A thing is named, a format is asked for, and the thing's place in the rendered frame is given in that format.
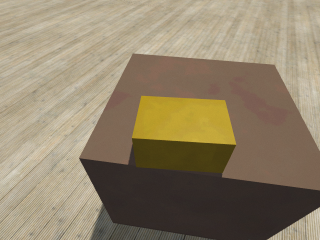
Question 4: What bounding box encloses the carton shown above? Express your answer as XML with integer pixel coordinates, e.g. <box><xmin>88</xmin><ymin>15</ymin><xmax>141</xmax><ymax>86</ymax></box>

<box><xmin>132</xmin><ymin>96</ymin><xmax>236</xmax><ymax>173</ymax></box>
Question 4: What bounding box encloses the pedestal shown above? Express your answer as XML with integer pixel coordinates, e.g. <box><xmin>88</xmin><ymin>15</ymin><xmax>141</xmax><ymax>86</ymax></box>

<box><xmin>79</xmin><ymin>53</ymin><xmax>320</xmax><ymax>240</ymax></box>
